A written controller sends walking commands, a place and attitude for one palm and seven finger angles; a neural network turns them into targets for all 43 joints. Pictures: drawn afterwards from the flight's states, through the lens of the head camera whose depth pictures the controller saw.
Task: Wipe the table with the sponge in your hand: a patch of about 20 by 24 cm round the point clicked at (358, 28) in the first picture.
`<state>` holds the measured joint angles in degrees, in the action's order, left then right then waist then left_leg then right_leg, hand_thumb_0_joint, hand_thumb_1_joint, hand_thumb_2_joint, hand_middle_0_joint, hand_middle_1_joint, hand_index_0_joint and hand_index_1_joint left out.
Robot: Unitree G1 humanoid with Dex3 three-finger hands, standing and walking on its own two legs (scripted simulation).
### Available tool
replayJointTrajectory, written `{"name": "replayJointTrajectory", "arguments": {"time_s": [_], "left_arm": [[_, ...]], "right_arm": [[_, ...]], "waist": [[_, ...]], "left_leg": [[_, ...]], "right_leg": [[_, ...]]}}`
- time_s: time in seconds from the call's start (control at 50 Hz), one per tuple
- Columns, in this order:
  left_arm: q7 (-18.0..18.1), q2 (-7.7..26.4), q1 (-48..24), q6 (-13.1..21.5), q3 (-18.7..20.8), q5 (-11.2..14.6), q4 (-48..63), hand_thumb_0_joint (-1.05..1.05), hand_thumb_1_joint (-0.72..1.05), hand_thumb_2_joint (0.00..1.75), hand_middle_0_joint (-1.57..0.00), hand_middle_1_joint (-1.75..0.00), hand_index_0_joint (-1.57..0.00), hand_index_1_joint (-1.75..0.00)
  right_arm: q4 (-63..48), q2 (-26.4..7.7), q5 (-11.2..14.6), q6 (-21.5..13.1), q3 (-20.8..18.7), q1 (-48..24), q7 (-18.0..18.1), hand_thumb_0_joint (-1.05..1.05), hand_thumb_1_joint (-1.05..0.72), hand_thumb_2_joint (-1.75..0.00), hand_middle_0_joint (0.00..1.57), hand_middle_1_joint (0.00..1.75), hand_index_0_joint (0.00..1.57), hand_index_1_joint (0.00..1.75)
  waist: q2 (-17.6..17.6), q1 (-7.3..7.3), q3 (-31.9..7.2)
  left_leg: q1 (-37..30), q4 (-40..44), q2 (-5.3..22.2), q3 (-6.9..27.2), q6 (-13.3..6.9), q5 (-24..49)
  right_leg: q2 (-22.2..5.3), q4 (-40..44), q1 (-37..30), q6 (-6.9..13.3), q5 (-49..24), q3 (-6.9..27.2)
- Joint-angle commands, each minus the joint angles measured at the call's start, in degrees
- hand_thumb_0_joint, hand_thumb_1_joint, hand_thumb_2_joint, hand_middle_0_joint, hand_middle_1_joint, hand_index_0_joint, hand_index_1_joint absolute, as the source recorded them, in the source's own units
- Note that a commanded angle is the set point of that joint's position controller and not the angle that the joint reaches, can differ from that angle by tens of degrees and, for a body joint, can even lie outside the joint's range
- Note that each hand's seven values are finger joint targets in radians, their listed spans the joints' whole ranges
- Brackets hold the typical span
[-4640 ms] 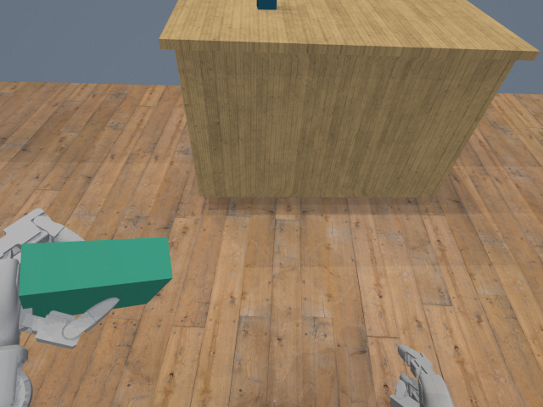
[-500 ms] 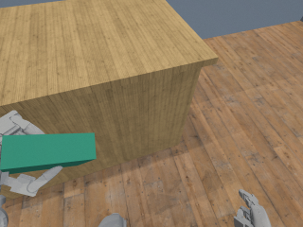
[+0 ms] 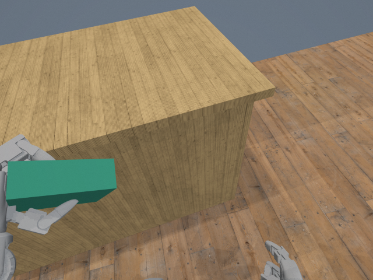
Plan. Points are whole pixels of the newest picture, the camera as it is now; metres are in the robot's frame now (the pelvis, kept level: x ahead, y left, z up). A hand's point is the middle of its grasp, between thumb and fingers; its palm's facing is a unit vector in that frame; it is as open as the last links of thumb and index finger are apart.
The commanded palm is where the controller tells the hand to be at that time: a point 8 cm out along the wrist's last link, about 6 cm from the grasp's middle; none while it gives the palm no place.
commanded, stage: take the last steps up to it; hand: left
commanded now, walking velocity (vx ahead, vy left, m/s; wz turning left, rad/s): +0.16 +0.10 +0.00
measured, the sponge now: (77, 184) +0.23 +0.19 +0.16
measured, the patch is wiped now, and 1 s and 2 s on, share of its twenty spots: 0.00 0.00 0.00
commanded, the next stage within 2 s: come to a stop and stand still in 0.28 s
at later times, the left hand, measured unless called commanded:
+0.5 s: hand (32, 164) +0.25 +0.26 +0.19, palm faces +0.44 -0.80 -0.41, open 9.3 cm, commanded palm +0.20 +0.30 +0.19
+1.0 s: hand (70, 200) +0.21 +0.19 +0.16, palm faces +0.25 -0.87 -0.42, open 9.3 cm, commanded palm +0.16 +0.25 +0.19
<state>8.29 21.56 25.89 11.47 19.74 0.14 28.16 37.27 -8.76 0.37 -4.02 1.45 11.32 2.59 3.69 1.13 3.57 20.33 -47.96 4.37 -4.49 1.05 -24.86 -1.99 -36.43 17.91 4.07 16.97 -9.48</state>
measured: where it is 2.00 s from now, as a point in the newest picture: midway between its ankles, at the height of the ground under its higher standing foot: outside the picture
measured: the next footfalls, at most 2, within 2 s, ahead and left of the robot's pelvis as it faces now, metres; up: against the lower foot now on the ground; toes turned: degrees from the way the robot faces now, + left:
left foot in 0.40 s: +0.11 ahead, +0.13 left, +0.00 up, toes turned +8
right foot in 0.70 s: +0.09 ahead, -0.11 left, +0.00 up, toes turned -5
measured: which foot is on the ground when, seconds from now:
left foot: up 0.00-0.38, down 0.40-1.00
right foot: down 0.00-0.42, up 0.44-0.68, down 0.70-1.00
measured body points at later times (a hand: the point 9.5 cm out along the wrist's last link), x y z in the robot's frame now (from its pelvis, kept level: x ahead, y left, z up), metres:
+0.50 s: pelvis +0.04 +0.02 +0.00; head +0.05 +0.02 +0.45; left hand +0.22 +0.30 +0.21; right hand +0.21 -0.22 -0.07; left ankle +0.07 +0.13 -0.73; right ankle +0.02 -0.07 -0.70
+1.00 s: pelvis -0.01 -0.02 +0.01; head -0.01 -0.02 +0.46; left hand +0.19 +0.24 +0.18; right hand +0.15 -0.28 -0.06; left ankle +0.07 +0.12 -0.72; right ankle +0.05 -0.11 -0.73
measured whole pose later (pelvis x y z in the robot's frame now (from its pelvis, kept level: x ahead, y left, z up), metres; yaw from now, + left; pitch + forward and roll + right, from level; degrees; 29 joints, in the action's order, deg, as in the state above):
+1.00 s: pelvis -0.01 -0.02 +0.01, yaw -3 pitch -4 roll +0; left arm 4.6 19.6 29.3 9.5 17.3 1.4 28.0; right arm 32.7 -14.9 0.1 -7.0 -1.5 11.9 1.9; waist 0.0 -0.2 4.4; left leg 16.3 -31.0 2.8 -1.4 -0.1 -14.1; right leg 1.2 -29.5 15.5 2.8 10.2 -3.0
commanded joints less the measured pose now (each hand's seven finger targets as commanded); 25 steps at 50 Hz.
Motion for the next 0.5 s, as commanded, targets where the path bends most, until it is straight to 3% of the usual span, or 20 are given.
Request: {"name": "replayJointTrajectory", "arguments": {"time_s": [0.0, 0.04, 0.08, 0.14, 0.22, 0.26, 0.3, 0.34, 0.36, 0.38, 0.4, 0.42, 0.44, 0.46, 0.48], "left_arm": [[1.44, 10.48, -3.49, 3.34, 9.44, 1.42, 6.88, 0.00, 0.10, 1.30, -1.20, -1.60, -1.20, -1.60], [1.36, 10.00, -3.42, 4.52, 8.83, 1.00, 8.94, 0.00, 0.10, 1.30, -1.20, -1.60, -1.20, -1.60], [1.69, 10.00, -1.05, 5.33, 8.85, 0.88, 9.95, 0.00, 0.10, 1.30, -1.20, -1.60, -1.20, -1.60], [2.30, 10.86, 1.19, 5.62, 9.61, 1.25, 13.31, 0.00, 0.10, 1.30, -1.20, -1.60, -1.20, -1.60], [2.88, 11.05, 3.81, 5.00, 10.54, 1.63, 16.02, 0.00, 0.10, 1.30, -1.20, -1.60, -1.20, -1.60], [3.05, 10.76, 3.74, 4.67, 10.38, 1.76, 16.25, 0.00, 0.10, 1.30, -1.20, -1.60, -1.20, -1.60], [3.15, 10.35, 1.90, 4.36, 9.82, 1.79, 16.04, 0.00, 0.10, 1.30, -1.20, -1.60, -1.20, -1.60], [3.19, 9.76, -0.93, 4.32, 8.54, 1.97, 16.45, 0.00, 0.10, 1.30, -1.20, -1.60, -1.20, -1.60], [3.23, 10.03, -1.12, 4.41, 8.71, 1.79, 15.75, 0.00, 0.10, 1.30, -1.20, -1.60, -1.20, -1.60], [3.09, 9.07, -2.44, 4.56, 7.66, 1.87, 16.31, 0.00, 0.10, 1.30, -1.20, -1.60, -1.20, -1.60], [3.10, 9.49, -2.60, 4.88, 7.46, 1.79, 16.10, 0.00, 0.10, 1.30, -1.20, -1.60, -1.20, -1.60], [2.66, 9.35, -2.74, 4.90, 6.72, 1.33, 13.73, 0.00, 0.10, 1.30, -1.20, -1.60, -1.20, -1.60], [1.96, 10.33, -3.35, 5.05, 7.17, 1.31, 12.82, 0.00, 0.10, 1.30, -1.20, -1.60, -1.20, -1.60], [1.84, 9.62, -4.62, 4.54, 6.19, 0.89, 12.64, 0.00, 0.10, 1.30, -1.20, -1.60, -1.20, -1.60], [1.78, 8.52, -5.27, 4.16, 5.33, 0.75, 13.07, 0.00, 0.10, 1.30, -1.20, -1.60, -1.20, -1.60]], "right_arm": [[-8.64, -7.07, -0.17, -2.26, -2.74, -5.56, 0.65, 0.00, -0.90, -0.90, 0.20, 0.30, 0.20, 0.30], [-8.67, -6.70, -0.31, -1.27, -2.29, -6.82, 0.63, 0.00, -0.90, -0.90, 0.20, 0.30, 0.20, 0.30], [-9.11, -7.44, -0.55, -1.07, -2.81, -6.22, 0.66, 0.00, -0.90, -0.90, 0.20, 0.30, 0.20, 0.30], [-10.63, -7.71, -0.67, -1.22, -3.49, -6.25, 0.71, 0.00, -0.90, -0.90, 0.20, 0.30, 0.20, 0.30], [-12.39, -8.11, -0.64, -1.33, -4.39, -4.88, 0.59, 0.00, -0.90, -0.90, 0.20, 0.30, 0.20, 0.30], [-12.81, -8.10, -0.40, -1.23, -4.67, -4.10, 0.68, 0.00, -0.90, -0.90, 0.20, 0.30, 0.20, 0.30], [-12.76, -8.60, -0.37, -1.05, -4.93, -3.51, 0.82, 0.00, -0.90, -0.90, 0.20, 0.30, 0.20, 0.30], [-12.37, -9.05, -0.05, -0.97, -5.31, -2.63, 1.27, 0.00, -0.90, -0.90, 0.20, 0.30, 0.20, 0.30], [-12.52, -9.20, -0.10, -0.90, -5.22, -2.45, 1.65, 0.00, -0.90, -0.90, 0.20, 0.30, 0.20, 0.30], [-12.95, -10.27, -0.05, -0.88, -5.28, -2.69, 1.76, 0.00, -0.90, -0.90, 0.20, 0.30, 0.20, 0.30], [-13.25, -10.24, 0.17, -0.99, -5.03, -2.75, 1.51, 0.00, -0.90, -0.90, 0.20, 0.30, 0.20, 0.30], [-13.20, -9.74, 0.32, -1.33, -4.86, -2.49, 1.06, 0.00, -0.90, -0.90, 0.20, 0.30, 0.20, 0.30], [-12.46, -9.40, -0.70, -1.88, -4.25, -3.49, 1.26, 0.00, -0.90, -0.90, 0.20, 0.30, 0.20, 0.30], [-11.72, -8.91, -1.00, -1.97, -3.73, -3.70, 1.09, 0.00, -0.90, -0.90, 0.20, 0.30, 0.20, 0.30], [-11.39, -9.27, -0.71, -2.23, -3.95, -2.97, 0.78, 0.00, -0.90, -0.90, 0.20, 0.30, 0.20, 0.30]], "waist": [[-12.71, -1.10, -7.07], [-8.83, -1.12, -9.28], [-10.09, -1.17, -10.77], [-10.70, -0.46, -11.81], [-10.38, 0.71, -11.97], [-11.26, 0.51, -11.93], [-9.84, -0.08, -11.18], [-6.77, -1.37, -10.79], [-3.36, -1.26, -10.87], [4.37, -1.43, -11.06], [10.93, -0.68, -10.62], [8.93, -0.47, -8.66], [11.15, -0.29, -7.89], [8.80, -0.58, -6.06], [7.23, -0.73, -6.27]], "left_leg": [[16.89, -20.12, 0.13, 5.29, 1.18, 0.76], [15.09, -15.74, -0.03, 3.52, 1.44, 2.82], [11.86, -8.49, -0.38, 1.41, 1.08, 4.67], [8.65, 0.99, -1.24, -1.61, 0.61, 6.16], [6.42, 7.75, -1.98, -2.94, -0.07, 6.21], [4.12, 11.09, -1.78, -2.76, -0.29, 6.38], [0.39, 14.90, -2.02, -2.97, -0.40, 8.11], [-7.61, 22.01, -1.75, -2.85, -0.80, 12.18], [-12.62, 25.09, -0.38, -1.83, -1.75, 14.77], [-16.36, 27.56, 6.19, 6.85, -4.50, 20.18], [-20.63, 27.72, 15.25, 17.71, -9.21, 35.22], [-18.45, 29.55, 18.12, 20.40, -11.16, 39.70], [-15.62, 31.04, 18.97, 20.79, -11.37, 36.46], [-11.97, 31.18, 18.46, 19.73, -11.38, 35.45], [-12.34, 29.76, 16.58, 15.31, -10.35, 37.55]], "right_leg": [[-19.80, 18.56, -14.73, 5.60, -19.11, 26.41], [-17.27, 15.33, -16.45, 3.85, -32.94, 16.72], [-16.03, 14.54, -17.11, 3.14, -37.72, 12.58], [-15.76, 14.73, -18.90, 3.16, -37.00, 11.87], [-16.68, 14.97, -18.88, 3.95, -32.09, 14.12], [-17.13, 14.54, -18.24, 4.12, -27.88, 14.38], [-16.80, 14.22, -15.43, 3.54, -21.56, 14.65], [-15.12, 10.82, -11.01, 1.55, -14.33, 13.07], [-11.70, 6.27, -7.88, -0.20, -13.64, 11.00], [-6.25, -1.02, -2.11, -2.63, -7.56, 7.79], [-1.62, -7.65, 6.35, -4.75, 10.68, 4.73], [-0.10, -14.28, 8.61, -4.63, 18.16, 6.48], [-1.46, -17.86, 9.07, -4.72, 17.43, 8.14], [-2.05, -17.61, 7.46, -5.04, 14.45, 8.99], [-1.82, -15.01, 6.36, -5.35, 10.60, 8.68]]}}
